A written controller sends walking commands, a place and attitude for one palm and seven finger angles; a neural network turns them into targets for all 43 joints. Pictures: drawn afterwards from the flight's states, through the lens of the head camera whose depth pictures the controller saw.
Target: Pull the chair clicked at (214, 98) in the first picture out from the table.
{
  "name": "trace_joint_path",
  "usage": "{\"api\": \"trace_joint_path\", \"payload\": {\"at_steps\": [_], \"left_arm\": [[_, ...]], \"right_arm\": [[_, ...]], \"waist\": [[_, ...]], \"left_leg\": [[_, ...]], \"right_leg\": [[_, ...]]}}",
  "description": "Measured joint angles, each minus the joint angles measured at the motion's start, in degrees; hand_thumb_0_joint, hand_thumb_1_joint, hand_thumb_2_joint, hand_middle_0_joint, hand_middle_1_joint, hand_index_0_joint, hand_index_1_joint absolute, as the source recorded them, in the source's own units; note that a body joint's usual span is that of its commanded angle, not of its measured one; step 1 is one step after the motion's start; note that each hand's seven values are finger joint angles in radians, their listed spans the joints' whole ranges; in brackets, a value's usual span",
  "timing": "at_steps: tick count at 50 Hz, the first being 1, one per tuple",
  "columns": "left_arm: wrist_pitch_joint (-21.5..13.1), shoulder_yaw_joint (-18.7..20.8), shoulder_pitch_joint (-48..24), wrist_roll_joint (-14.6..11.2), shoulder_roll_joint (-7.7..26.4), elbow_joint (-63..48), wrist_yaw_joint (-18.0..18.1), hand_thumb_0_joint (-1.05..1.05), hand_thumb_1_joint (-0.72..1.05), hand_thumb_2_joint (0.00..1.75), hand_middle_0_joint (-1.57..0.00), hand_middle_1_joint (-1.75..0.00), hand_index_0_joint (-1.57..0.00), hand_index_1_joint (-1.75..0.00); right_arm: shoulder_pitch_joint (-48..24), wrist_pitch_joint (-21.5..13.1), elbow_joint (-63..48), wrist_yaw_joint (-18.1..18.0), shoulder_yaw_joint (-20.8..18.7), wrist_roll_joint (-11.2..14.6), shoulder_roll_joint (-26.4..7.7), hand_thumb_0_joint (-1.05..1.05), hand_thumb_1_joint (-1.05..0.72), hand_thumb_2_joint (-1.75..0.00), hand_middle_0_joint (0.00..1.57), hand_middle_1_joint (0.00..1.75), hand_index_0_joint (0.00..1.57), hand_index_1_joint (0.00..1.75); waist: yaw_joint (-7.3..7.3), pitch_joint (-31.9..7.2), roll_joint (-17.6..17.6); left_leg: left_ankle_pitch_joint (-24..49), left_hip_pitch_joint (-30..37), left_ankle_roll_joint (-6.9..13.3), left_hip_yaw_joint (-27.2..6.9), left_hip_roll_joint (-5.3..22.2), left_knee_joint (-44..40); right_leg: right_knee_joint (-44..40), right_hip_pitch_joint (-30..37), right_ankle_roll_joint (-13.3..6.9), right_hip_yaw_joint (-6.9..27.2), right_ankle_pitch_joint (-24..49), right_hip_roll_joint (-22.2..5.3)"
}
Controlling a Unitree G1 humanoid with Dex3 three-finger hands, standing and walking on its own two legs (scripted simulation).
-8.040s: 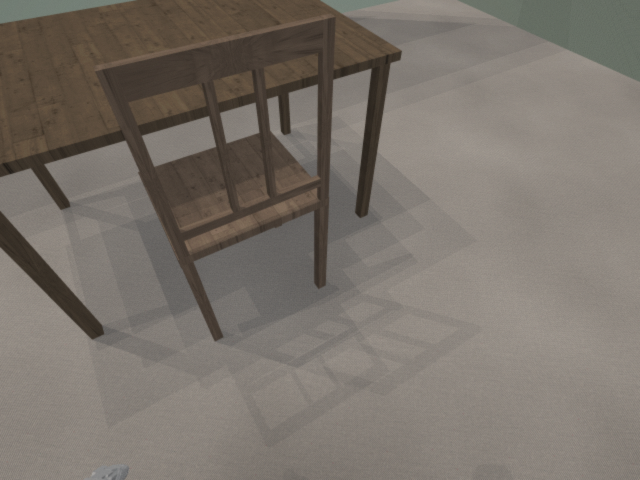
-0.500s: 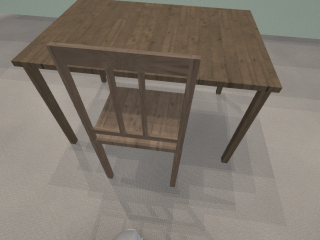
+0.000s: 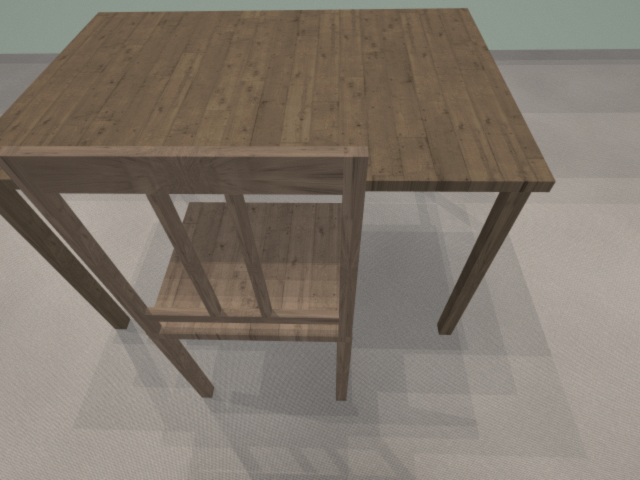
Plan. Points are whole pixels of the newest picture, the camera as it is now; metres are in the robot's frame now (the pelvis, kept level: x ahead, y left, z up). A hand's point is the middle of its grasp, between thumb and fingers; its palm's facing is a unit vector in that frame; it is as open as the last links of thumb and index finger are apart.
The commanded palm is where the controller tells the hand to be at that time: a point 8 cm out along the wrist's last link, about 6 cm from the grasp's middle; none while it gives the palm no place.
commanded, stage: come to a stop and stand still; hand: left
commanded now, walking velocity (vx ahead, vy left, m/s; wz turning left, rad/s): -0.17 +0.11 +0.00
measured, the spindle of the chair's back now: (191, 263) +0.43 +0.24 -0.05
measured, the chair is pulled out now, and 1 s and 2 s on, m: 0.00 0.00 0.00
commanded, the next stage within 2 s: look again from close up in 0.68 s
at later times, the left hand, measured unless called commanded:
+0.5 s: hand out of the picture -0.02 +0.22 -0.17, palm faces +0.08 -0.97 -0.21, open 7.4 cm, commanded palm none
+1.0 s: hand out of the picture -0.07 +0.20 -0.17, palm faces +0.03 -0.98 -0.19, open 7.4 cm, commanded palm none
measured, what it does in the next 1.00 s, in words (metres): steps on the spot: left foot, then right foot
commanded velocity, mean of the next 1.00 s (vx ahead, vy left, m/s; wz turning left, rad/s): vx -0.01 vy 0.02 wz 0.00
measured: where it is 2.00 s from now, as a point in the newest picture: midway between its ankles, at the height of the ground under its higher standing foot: outside the picture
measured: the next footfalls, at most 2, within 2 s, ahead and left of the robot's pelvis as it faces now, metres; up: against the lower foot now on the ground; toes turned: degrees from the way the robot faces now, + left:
left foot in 0.40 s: -0.02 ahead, +0.15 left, +0.00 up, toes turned +2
right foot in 0.60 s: -0.02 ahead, -0.08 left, +0.00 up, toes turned -1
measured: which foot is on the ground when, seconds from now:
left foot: up 0.00-0.38, down 0.40-1.00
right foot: down 0.00-0.42, up 0.44-0.58, down 0.60-1.00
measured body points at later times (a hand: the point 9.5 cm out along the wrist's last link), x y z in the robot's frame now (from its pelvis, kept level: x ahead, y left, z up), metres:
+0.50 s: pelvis -0.05 +0.03 +0.01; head -0.04 +0.04 +0.46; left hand -0.02 +0.27 -0.15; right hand -0.02 -0.20 -0.14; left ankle -0.08 +0.15 -0.73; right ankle -0.01 -0.09 -0.72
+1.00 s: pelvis -0.07 +0.04 +0.01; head -0.07 +0.03 +0.46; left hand -0.07 +0.26 -0.15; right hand -0.07 -0.18 -0.16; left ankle -0.08 +0.15 -0.73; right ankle -0.06 -0.08 -0.73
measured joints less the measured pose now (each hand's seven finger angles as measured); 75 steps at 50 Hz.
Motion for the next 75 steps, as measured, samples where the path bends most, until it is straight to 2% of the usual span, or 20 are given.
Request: {"api": "trace_joint_path", "payload": {"at_steps": [3, 6, 8, 12, 17, 20, 21, 23, 27, 31, 34, 39, 43, 47, 60, 75], "left_arm": [[-0.6, -0.5, -0.4, -0.2, -0.4, -0.1, 0.1, 0.00, 0.91, 0.90, -0.19, -0.29, -0.20, -0.30], [-0.3, -0.6, -0.4, -0.3, -1.1, -0.1, 0.4, 0.00, 0.91, 0.90, -0.20, -0.29, -0.20, -0.30], [0.0, -0.6, -0.2, -0.3, -1.4, -0.2, 0.5, 0.00, 0.91, 0.90, -0.20, -0.29, -0.20, -0.30], [0.3, -0.4, 0.1, 0.0, -1.3, -0.3, 0.5, 0.00, 0.91, 0.90, -0.20, -0.30, -0.20, -0.30], [0.4, -0.1, 1.3, 0.2, -0.5, 0.2, 0.1, 0.00, 0.91, 0.90, -0.20, -0.30, -0.20, -0.30], [1.0, 0.0, 2.4, -0.2, -0.1, 1.3, 0.0, 0.00, 0.90, 0.90, -0.20, -0.30, -0.20, -0.30], [1.4, 0.2, 2.5, -0.4, 0.2, 1.8, 0.0, 0.00, 0.91, 0.90, -0.20, -0.30, -0.20, -0.30], [2.0, 0.5, 3.0, -0.6, 0.7, 2.8, -0.1, 0.00, 0.91, 0.90, -0.20, -0.30, -0.20, -0.30], [2.2, 0.3, 4.6, -0.3, 0.7, 4.3, -0.3, 0.00, 0.91, 0.90, -0.20, -0.29, -0.20, -0.30], [0.7, -0.6, 6.1, -0.7, -0.3, 6.3, -0.1, 0.00, 0.91, 0.90, -0.19, -0.29, -0.20, -0.30], [-0.2, -1.6, 6.7, -1.0, -2.0, 8.3, 0.1, 0.00, 0.91, 0.90, -0.19, -0.29, -0.19, -0.30], [-0.4, -2.2, 7.3, -1.1, -3.1, 9.7, 0.1, 0.00, 0.91, 0.90, -0.19, -0.29, -0.20, -0.30], [-2.1, -3.0, 8.0, -0.8, -3.6, 8.0, 1.0, 0.00, 0.91, 0.90, -0.20, -0.29, -0.20, -0.30], [-1.9, -3.3, 8.2, -0.7, -3.6, 6.6, 0.4, 0.00, 0.91, 0.90, -0.20, -0.29, -0.20, -0.30], [-1.4, -2.9, 7.3, -0.9, -1.3, 4.5, -0.1, 0.00, 0.91, 0.90, -0.19, -0.29, -0.20, -0.30], [-1.5, -3.0, 6.8, -1.0, -2.2, 6.3, 0.0, 0.01, 0.92, 0.90, -0.20, -0.29, -0.20, -0.30]], "right_arm": [[-0.3, 1.6, -0.3, 0.0, -0.6, 0.5, -0.8, 0.00, -0.91, -0.90, 0.20, 0.30, 0.20, 0.30], [-0.7, 2.4, -0.3, 0.2, -1.0, 0.5, -1.7, 0.01, -0.91, -0.90, 0.20, 0.30, 0.20, 0.30], [-0.7, 2.6, -0.5, 0.4, -1.1, 0.4, -2.0, 0.01, -0.91, -0.90, 0.20, 0.30, 0.20, 0.30], [-0.3, 2.6, -0.8, 0.9, -0.8, 0.3, -2.1, 0.01, -0.91, -0.90, 0.20, 0.30, 0.20, 0.30], [0.5, 1.8, -0.8, 1.2, 0.0, 0.5, -1.4, 0.01, -0.91, -0.90, 0.20, 0.30, 0.20, 0.30], [1.8, 0.5, -1.0, 1.0, 0.7, 0.5, -1.0, 0.01, -0.91, -0.90, 0.20, 0.30, 0.20, 0.30], [2.0, 0.1, -0.7, 0.8, 0.8, 0.3, -0.4, 0.01, -0.91, -0.90, 0.20, 0.30, 0.20, 0.30], [3.1, 0.0, -0.2, 0.6, 1.5, -0.1, 0.9, 0.01, -0.91, -0.90, 0.20, 0.30, 0.20, 0.30], [5.5, -0.1, 1.4, -0.1, 2.5, -0.2, 1.9, 0.01, -0.92, -0.90, 0.20, 0.30, 0.20, 0.30], [5.6, -0.7, 3.1, -0.7, 2.8, 0.1, 1.9, 0.01, -0.93, -0.90, 0.20, 0.30, 0.20, 0.30], [4.9, -1.0, 3.7, -0.7, 2.7, 0.6, 1.2, 0.02, -0.93, -0.90, 0.20, 0.30, 0.20, 0.30], [4.9, -1.4, 4.6, -0.5, 3.0, 0.7, 1.3, 0.02, -0.92, -0.90, 0.20, 0.30, 0.20, 0.30], [5.8, -1.6, 2.4, 0.6, 3.1, 0.4, 0.7, 0.02, -0.92, -0.90, 0.20, 0.30, 0.20, 0.30], [7.4, -2.3, 0.4, 0.8, 3.4, 0.2, 0.3, 0.01, -0.92, -0.90, 0.20, 0.30, 0.20, 0.30], [8.3, -2.6, 1.4, 1.1, 4.4, 0.1, 1.0, 0.01, -0.91, -0.90, 0.20, 0.30, 0.20, 0.30], [6.1, -2.9, 4.0, 0.6, 4.3, 0.4, 1.2, 0.01, -0.90, -0.90, 0.20, 0.30, 0.20, 0.30]], "waist": [[-0.23, 0.7, 0.8], [0.00, 1.0, 1.1], [0.12, 0.9, 1.0], [0.60, 0.3, 0.3], [1.88, -1.1, -0.8], [1.70, -2.7, -0.5], [1.57, -2.8, -1.1], [1.64, -3.2, -2.7], [1.76, -4.5, -3.6], [2.21, -3.9, -3.2], [1.26, -2.8, -0.6], [0.65, -2.6, -0.3], [0.27, -2.8, 0.2], [0.01, -3.6, 0.6], [0.12, -3.8, 0.0], [0.44, -2.3, -1.0]], "left_leg": [[-10.8, -5.6, -1.5, -5.0, -1.9, 15.0], [-11.1, -9.6, -2.6, -7.3, -3.1, 27.0], [-9.6, -10.5, -3.3, -7.9, -3.2, 29.7], [-7.9, -8.5, -3.7, -7.9, -2.2, 23.8], [-5.9, -2.3, -2.7, -7.0, -1.3, 7.8], [0.1, 3.2, -1.5, -6.8, -0.8, -5.8], [0.7, 3.4, -0.9, -6.8, -1.1, -6.8], [1.2, 3.4, -0.2, -6.4, -1.9, -6.8], [3.2, 4.1, 0.7, -6.5, -3.1, -9.7], [3.2, 3.6, 0.8, -5.8, -3.9, -9.2], [3.6, 4.3, 0.6, -6.1, -2.7, -9.7], [4.8, 5.4, 0.4, -6.0, -2.4, -11.4], [3.1, 1.9, 0.4, -6.6, -1.7, -6.3], [2.2, 0.9, 0.8, -6.7, -2.1, -4.1], [3.7, 1.9, 1.3, -5.8, -3.2, -6.8], [3.3, 3.3, 1.1, -5.9, -3.0, -8.0]], "right_leg": [[-0.3, -0.1, -1.8, -0.3, -0.5, 0.1], [-2.8, 0.5, -2.0, 0.0, 1.3, -0.1], [-4.2, 0.6, -1.8, 0.3, 2.5, -0.3], [-6.4, 0.5, -1.6, 0.5, 4.4, -0.9], [-7.5, -0.4, -0.8, 0.8, 6.3, -0.9], [-5.8, -2.0, 0.2, 0.4, 6.2, 0.0], [-4.9, -2.6, 0.5, 0.5, 5.9, -0.2], [-3.8, -2.7, 1.0, 1.6, 3.1, -0.5], [1.5, -1.3, 1.3, 3.2, -1.9, -0.4], [-5.1, 4.0, 1.3, 4.0, -0.8, -0.6], [-7.6, 5.6, 1.2, 3.7, 0.9, 0.6], [-9.5, 6.8, 1.1, 3.7, 2.6, 0.9], [-7.6, 4.8, 1.0, 3.1, 2.3, 1.5], [-5.2, 3.8, 1.1, 3.0, 1.2, 1.1], [-5.3, 3.4, 1.6, 3.9, 1.6, 0.1], [-6.5, 4.8, 1.6, 3.9, 1.2, 0.3]]}}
